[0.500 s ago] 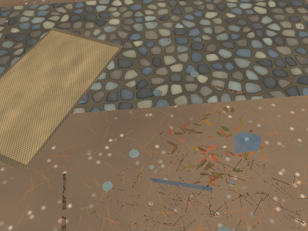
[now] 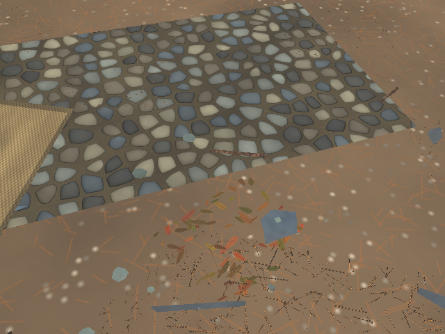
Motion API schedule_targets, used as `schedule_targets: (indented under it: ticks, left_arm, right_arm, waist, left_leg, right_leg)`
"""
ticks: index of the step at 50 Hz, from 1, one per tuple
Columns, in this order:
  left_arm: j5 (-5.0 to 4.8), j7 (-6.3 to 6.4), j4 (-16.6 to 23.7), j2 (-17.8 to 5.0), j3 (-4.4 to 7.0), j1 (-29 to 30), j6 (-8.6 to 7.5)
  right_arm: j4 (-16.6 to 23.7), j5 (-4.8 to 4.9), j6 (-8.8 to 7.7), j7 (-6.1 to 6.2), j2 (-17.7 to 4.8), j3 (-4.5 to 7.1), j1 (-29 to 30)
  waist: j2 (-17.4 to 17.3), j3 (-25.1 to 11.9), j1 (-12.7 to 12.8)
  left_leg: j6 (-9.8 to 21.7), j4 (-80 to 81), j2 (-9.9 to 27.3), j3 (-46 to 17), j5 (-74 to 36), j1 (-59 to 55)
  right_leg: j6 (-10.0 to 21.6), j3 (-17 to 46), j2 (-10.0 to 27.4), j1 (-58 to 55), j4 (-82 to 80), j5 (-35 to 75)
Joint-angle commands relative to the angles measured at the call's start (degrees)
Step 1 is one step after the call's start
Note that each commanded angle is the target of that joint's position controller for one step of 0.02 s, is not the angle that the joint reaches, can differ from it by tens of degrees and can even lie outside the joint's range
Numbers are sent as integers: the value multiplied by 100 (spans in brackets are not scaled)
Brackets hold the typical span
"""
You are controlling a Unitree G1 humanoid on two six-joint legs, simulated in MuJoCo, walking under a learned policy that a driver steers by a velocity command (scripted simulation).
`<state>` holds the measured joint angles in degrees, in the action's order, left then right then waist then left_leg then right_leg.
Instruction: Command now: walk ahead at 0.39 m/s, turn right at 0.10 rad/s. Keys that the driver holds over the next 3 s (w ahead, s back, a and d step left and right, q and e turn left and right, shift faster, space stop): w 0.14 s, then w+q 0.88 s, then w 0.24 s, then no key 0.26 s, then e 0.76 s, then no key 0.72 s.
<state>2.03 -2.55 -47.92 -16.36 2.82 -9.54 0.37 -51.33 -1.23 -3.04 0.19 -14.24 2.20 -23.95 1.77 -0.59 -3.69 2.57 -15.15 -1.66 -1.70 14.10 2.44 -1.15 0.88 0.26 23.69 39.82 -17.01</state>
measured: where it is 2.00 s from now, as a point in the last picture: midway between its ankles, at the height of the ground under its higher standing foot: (161, 250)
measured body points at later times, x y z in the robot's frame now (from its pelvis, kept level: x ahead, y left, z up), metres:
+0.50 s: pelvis +0.22 -0.03 -0.02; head +0.25 -0.03 +0.43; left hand +0.16 +0.21 -0.15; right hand +0.40 -0.26 -0.14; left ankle +0.38 +0.09 -0.71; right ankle +0.08 -0.11 -0.75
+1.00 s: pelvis +0.49 +0.04 -0.01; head +0.52 +0.06 +0.44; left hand +0.58 +0.33 -0.11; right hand +0.59 -0.23 -0.13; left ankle +0.39 +0.05 -0.75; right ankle +0.72 -0.06 -0.69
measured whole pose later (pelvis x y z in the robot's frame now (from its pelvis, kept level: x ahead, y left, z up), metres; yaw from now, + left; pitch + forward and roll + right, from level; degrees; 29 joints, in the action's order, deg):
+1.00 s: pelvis +0.49 +0.04 -0.01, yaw +25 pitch +2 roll +0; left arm 2.3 -1.2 -43.4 -15.2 1.1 -3.4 -1.3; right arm -51.2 -0.3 -2.5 -0.2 -15.6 3.9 -23.4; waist 2.0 2.5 -4.3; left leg 7.6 -16.3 -9.0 -8.1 15.0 1.6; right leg -3.1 2.6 5.7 38.3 42.7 -2.7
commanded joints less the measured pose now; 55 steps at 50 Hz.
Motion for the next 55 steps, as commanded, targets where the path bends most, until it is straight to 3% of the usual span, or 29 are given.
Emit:
schedule_targets:
  ticks: [1, 2, 4, 5, 6, 7, 8, 9, 11, 14, 17, 21, 24, 26, 28, 29, 30, 31, 32, 33, 34, 35, 36, 38, 41, 46, 51, 53, 55]
  left_arm:
    - [-46, 19, 621, -274, -15, 911, -191]
    - [-57, 47, 588, -279, -18, 776, -216]
    - [-36, 137, 290, -299, 11, -63, -290]
    - [16, 222, 28, -572, 112, -829, -355]
    - [118, 309, -60, -1158, 253, -1745, -393]
    - [-6, 300, -186, -1554, 350, -1856, -346]
    - [-56, 267, -97, -1069, 239, -1355, -319]
    - [-67, 233, 35, -676, 131, -845, -345]
    - [-70, 253, 58, -318, 18, -549, -443]
    - [-90, 284, -139, -340, 12, -807, -582]
    - [-99, 282, -291, -264, -19, -1052, -629]
    - [-101, 304, -442, -212, -69, -1149, -656]
    - [-114, 380, -630, -330, -67, -1441, -652]
    - [-100, 434, -690, -480, -46, -1449, -623]
    - [-59, 503, -690, -657, 2, -1370, -535]
    - [-34, 507, -653, -734, 25, -1324, -479]
    - [-47, 477, -580, -775, 35, -1234, -449]
    - [-11, 415, -395, -434, -35, -1396, -481]
    - [-136, 298, -51, -203, -49, -1465, -515]
    - [-52, 275, 67, -571, 6, -741, -584]
    - [-119, 243, 188, -520, -16, -546, -664]
    - [-112, 254, 134, -482, -16, -603, -676]
    - [-17, 263, 132, -432, -22, -649, -579]
    - [102, 236, 122, -309, -48, -832, -348]
    - [97, 195, 355, -256, -52, -388, -220]
    - [46, 160, 777, -286, -61, 754, -220]
    - [-16, 116, 1129, -317, -128, 1528, -307]
    - [-30, 111, 1137, -394, -124, 1357, -359]
    - [-35, 170, 880, -594, -36, 511, -414]
  right_arm:
    - [79, -10, -76, -30, -978, 247, -228]
    - [53, 4, -73, -39, -990, 254, -194]
    - [21, 79, -64, -34, -954, 238, -18]
    - [59, 93, -94, -35, -794, 179, 62]
    - [369, 151, -129, -67, -362, 39, 267]
    - [434, 69, -97, -25, -502, 90, 193]
    - [314, -19, -32, -16, -835, 191, 238]
    - [241, 11, -40, -95, -674, 163, 261]
    - [121, 0, 19, -174, -530, 158, 238]
    - [104, -46, 103, -245, -448, 166, 333]
    - [301, -35, 139, -279, -349, 152, 922]
    - [624, -35, 121, -349, -142, 28, 1780]
    - [867, -44, 121, -393, -90, -48, 2316]
    - [867, -52, 128, -361, -202, -20, 2164]
    - [690, -82, 137, -309, -390, 57, 1489]
    - [512, -98, 114, -284, -550, 135, 876]
    - [268, -158, 80, -233, -772, 256, 73]
    - [205, -161, 99, -133, -1307, 418, -365]
    - [363, -41, 166, -126, -1645, 511, -54]
    - [344, 93, 212, -102, -1447, 498, 124]
    - [363, 106, 209, -66, -1212, 436, 462]
    - [350, 76, 187, -62, -950, 372, 676]
    - [360, 99, 140, -38, -855, 337, 819]
    - [363, 125, 23, -45, -790, 294, 863]
    - [304, 130, -47, -54, -991, 345, 607]
    - [226, 127, -7, -41, -1002, 364, -19]
    - [211, 40, 23, 33, -1049, 374, -404]
    - [248, 22, 4, 89, -1092, 375, -292]
    - [291, 14, -48, 93, -1164, 371, -26]
  waist:
    - [-1049, 529, -68]
    - [-1022, 500, 49]
    - [-710, 297, 558]
    - [-285, -134, 892]
    - [829, -841, 1292]
    - [1260, -577, 1140]
    - [418, 69, 853]
    - [252, 413, 641]
    - [361, 589, 416]
    - [334, 479, 337]
    - [242, 608, 379]
    - [239, 761, 467]
    - [171, 802, 571]
    - [251, 557, 427]
    - [417, 90, 89]
    - [440, -276, -158]
    - [237, -678, -557]
    - [-651, -1189, -526]
    - [-1585, -1705, -143]
    - [-466, -1067, -295]
    - [-267, -375, -95]
    - [133, 99, 201]
    - [174, 248, 389]
    - [-14, 169, 574]
    - [-214, 267, 507]
    - [-453, 331, 41]
    - [-563, 335, -225]
    - [-635, 301, -80]
    - [-680, 36, 316]
  left_leg:
    - [962, 471, 1416, -1214, -407, 136]
    - [929, 341, 1445, -1167, -747, 312]
    - [706, -326, 1285, -852, -1379, 1011]
    - [517, -1262, 965, -489, -1541, 1565]
    - [224, -3092, 398, 141, -231, 2651]
    - [189, -4198, -146, 340, 1681, 3702]
    - [302, -4760, 288, -107, 1381, 3866]
    - [320, -4754, 442, -231, 859, 3753]
    - [210, -4526, 584, -218, 322, 3433]
    - [76, -4692, 506, -171, -169, 3514]
    - [-29, -4469, 502, -82, -628, 3931]
    - [-38, -3167, 417, 398, -1378, 3657]
    - [155, -2296, 312, 796, -1440, 3330]
    - [394, -2051, 35, 1005, -1089, 2892]
    - [667, -2045, -293, 1124, -483, 2163]
    - [836, -1866, -409, 1016, -308, 1446]
    - [1069, -1397, -361, 710, -300, 245]
    - [1461, -1370, 1020, -1024, -42, -1011]
    - [2485, -523, 2187, -4248, 5, -2282]
    - [2214, -161, 1972, -3653, 170, -1868]
    - [1998, 20, 1859, -2960, -139, -992]
    - [1747, 163, 1599, -2477, -828, -191]
    - [1612, 211, 1328, -2060, -1361, 345]
    - [1516, 286, 997, -1587, -1945, 805]
    - [1408, 420, 734, -1356, -1998, 999]
    - [1079, 294, 613, -1514, -2111, 371]
    - [1046, -146, 745, -1816, -2837, -326]
    - [906, -298, 871, -1873, -3074, -401]
    - [669, -871, 846, -1771, -4113, -170]
  right_leg:
    - [194, -411, -118, 246, -656, -79]
    - [288, -462, -162, -152, -882, 36]
    - [470, -494, -300, -1715, -1646, 598]
    - [600, -34, -1, -2919, -1766, 438]
    - [1004, 1968, 1587, -4137, -2379, -1159]
    - [1465, 3724, 2366, -3836, -3063, -1819]
    - [1474, 3191, 2173, -3210, -2955, -2056]
    - [1328, 2520, 1852, -2654, -3048, -1520]
    - [1003, 1406, 1356, -2171, -3291, -225]
    - [906, 532, 1166, -2213, -3262, 1556]
    - [905, 9, 1147, -2214, -3328, 2375]
    - [778, -661, 965, -2074, -3295, 3289]
    - [711, -871, 1130, -2449, -3175, 4031]
    - [625, -1043, 1222, -2879, -2597, 5589]
    - [588, -1186, 1328, -3133, -1387, 6971]
    - [619, -1192, 1366, -2973, -424, 6812]
    - [585, -1276, 1244, -2268, 946, 5709]
    - [490, -1324, 794, -951, 2849, 2063]
    - [254, -477, -436, 1265, 4617, -1473]
    - [349, 263, 19, 1947, 4542, -839]
    - [354, 221, 268, 1893, 4047, -283]
    - [307, 179, 447, 1550, 3500, -104]
    - [209, 201, 557, 1182, 3160, -113]
    - [32, 125, 606, 730, 2724, -125]
    - [-166, -54, 623, 968, 2002, 399]
    - [-252, -67, 487, 1539, 705, 1465]
    - [-125, -68, 179, 1531, -214, 1509]
    - [38, -31, 112, 998, -681, 1419]
    - [281, -126, -136, -347, -988, 1020]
